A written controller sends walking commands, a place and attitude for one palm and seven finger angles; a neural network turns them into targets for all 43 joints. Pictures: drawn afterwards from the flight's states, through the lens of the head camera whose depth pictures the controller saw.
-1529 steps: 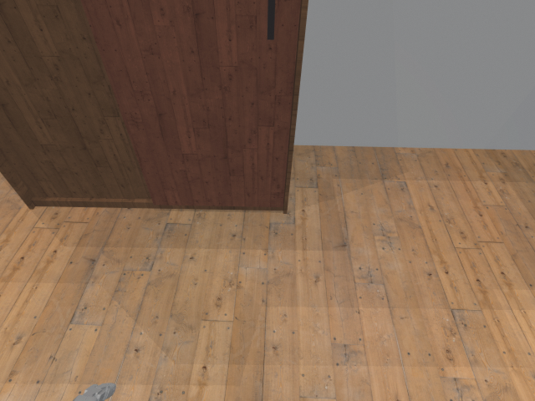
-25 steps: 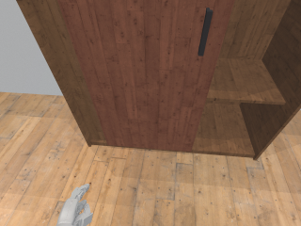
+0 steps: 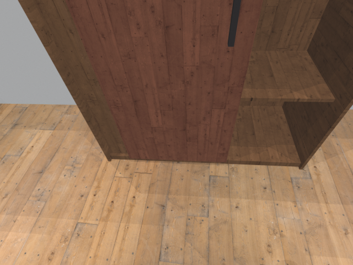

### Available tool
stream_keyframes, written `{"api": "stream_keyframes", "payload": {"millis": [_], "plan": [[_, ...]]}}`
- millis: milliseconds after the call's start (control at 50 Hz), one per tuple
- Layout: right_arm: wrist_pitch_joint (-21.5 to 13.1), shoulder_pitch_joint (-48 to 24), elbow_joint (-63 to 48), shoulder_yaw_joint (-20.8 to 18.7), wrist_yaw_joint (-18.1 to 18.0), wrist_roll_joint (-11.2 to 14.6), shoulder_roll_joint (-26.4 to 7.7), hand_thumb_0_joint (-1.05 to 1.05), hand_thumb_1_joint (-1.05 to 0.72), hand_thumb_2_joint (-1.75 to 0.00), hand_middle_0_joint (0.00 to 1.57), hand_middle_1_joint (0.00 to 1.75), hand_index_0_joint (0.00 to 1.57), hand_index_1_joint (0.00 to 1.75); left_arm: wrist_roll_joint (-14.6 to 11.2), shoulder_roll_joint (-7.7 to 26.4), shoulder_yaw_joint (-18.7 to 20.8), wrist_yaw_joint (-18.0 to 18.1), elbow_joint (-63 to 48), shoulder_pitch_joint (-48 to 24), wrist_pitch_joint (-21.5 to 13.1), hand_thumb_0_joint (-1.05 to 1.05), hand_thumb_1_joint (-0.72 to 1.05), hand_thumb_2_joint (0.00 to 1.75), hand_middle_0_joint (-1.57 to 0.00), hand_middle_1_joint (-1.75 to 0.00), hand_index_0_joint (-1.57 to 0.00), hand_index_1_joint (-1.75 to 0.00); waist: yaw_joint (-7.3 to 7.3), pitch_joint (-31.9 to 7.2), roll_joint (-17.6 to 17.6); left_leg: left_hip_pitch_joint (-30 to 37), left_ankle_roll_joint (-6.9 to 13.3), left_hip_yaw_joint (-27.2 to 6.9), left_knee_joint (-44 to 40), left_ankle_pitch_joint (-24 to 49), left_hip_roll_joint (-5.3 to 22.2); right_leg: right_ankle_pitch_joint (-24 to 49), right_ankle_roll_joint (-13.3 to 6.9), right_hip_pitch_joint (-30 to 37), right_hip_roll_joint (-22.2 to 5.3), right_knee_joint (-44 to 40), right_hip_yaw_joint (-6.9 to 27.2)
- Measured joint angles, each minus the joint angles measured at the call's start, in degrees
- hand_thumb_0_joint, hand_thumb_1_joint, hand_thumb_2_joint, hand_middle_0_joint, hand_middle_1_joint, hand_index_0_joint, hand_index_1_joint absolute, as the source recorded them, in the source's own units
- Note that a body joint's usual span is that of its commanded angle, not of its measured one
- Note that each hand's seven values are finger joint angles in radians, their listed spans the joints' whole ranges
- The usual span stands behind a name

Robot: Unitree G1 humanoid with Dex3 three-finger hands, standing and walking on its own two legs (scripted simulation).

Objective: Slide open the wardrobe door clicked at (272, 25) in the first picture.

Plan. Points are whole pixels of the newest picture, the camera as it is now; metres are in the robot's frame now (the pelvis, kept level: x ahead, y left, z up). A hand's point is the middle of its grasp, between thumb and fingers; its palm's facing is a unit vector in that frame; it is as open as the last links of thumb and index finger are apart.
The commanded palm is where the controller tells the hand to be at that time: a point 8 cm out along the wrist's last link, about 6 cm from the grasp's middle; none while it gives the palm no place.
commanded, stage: let the arm hang, fingers relaxed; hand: right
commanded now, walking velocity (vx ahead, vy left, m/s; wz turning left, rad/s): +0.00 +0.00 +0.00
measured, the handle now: (233, 18) +0.79 -0.13 +0.18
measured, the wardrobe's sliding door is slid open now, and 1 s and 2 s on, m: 0.46 0.46 0.46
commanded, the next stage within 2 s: look to check the result in 0.70 s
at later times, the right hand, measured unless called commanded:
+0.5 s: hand out of the picture +0.06 -0.25 -0.15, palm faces -0.01 +0.95 -0.32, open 7.4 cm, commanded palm none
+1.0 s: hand out of the picture +0.12 -0.24 -0.15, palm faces -0.05 +0.95 -0.32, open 7.4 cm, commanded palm none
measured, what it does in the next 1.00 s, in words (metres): stands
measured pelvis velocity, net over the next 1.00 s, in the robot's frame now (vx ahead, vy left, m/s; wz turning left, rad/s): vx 0.04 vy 0.00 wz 0.02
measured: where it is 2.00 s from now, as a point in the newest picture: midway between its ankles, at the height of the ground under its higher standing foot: outside the picture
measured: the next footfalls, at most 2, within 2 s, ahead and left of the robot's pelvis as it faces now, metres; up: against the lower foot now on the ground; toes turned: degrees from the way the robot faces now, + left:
none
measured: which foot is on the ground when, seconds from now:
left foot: down 0.00-1.00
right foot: down 0.00-1.00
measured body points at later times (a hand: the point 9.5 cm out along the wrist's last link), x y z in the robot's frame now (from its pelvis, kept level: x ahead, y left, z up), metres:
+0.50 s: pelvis +0.01 -0.01 +0.01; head +0.01 -0.01 +0.46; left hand +0.06 +0.26 -0.14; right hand +0.06 -0.30 -0.13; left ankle +0.00 +0.12 -0.73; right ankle +0.07 -0.10 -0.73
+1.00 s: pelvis +0.04 +0.00 +0.02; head +0.06 +0.00 +0.46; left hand +0.12 +0.30 -0.12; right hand +0.12 -0.29 -0.12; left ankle +0.00 +0.12 -0.73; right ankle +0.07 -0.10 -0.73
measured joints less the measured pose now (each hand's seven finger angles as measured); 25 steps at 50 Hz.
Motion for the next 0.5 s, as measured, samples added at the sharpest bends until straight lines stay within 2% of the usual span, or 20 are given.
{"api": "stream_keyframes", "payload": {"millis": [80, 180, 340, 500], "plan": [[-0.8, 0.9, 4.5, -0.9, 0.1, 0.1, -0.4, 0.01, -0.93, -0.90, 0.20, 0.30, 0.21, 0.30, -0.2, -0.8, 0.5, 0.6, 3.2, 2.0, 0.0, 0.01, 0.91, 0.90, -0.20, -0.30, -0.20, -0.30, -0.75, 0.7, -0.9, 0.9, 0.1, 0.3, -2.7, 1.6, -0.2, 1.1, -0.2, 0.4, 0.0, -1.7, 0.3], [-1.6, 0.8, 8.0, -2.0, -0.3, 0.1, -1.9, 0.01, -0.92, -0.90, 0.20, 0.30, 0.20, 0.30, -0.5, -1.1, 1.2, 1.0, 5.3, 2.0, -0.4, 0.01, 0.91, 0.90, -0.20, -0.30, -0.20, -0.30, -1.02, 0.3, -2.8, 1.9, 0.0, 0.1, -4.2, 2.4, 0.1, 2.0, -0.5, 1.5, 0.3, -3.5, 0.0], [-2.6, -3.0, 9.5, -2.9, -0.7, 0.0, -4.6, 0.00, -0.91, -0.90, 0.20, 0.30, 0.20, 0.30, -0.5, -0.5, 1.7, 0.9, 6.0, -1.9, -1.4, 0.01, 0.91, 0.90, -0.20, -0.30, -0.20, -0.30, -0.84, -1.4, -4.4, 3.2, -0.4, -0.8, -5.0, 2.5, 0.6, 2.5, -0.8, 3.7, 0.8, -5.4, -0.9], [-3.4, -8.3, 8.1, -2.6, -0.4, -0.1, -5.4, 0.00, -0.91, -0.90, 0.19, 0.30, 0.20, 0.30, -0.4, 1.4, 1.7, 0.4, 6.2, -6.0, -2.1, 0.01, 0.91, 0.90, -0.20, -0.30, -0.20, -0.30, -0.69, -2.4, -4.1, 4.3, -0.7, -1.4, -6.4, 2.9, 1.1, 3.2, -0.8, 5.4, 1.3, -7.9, -1.5]]}}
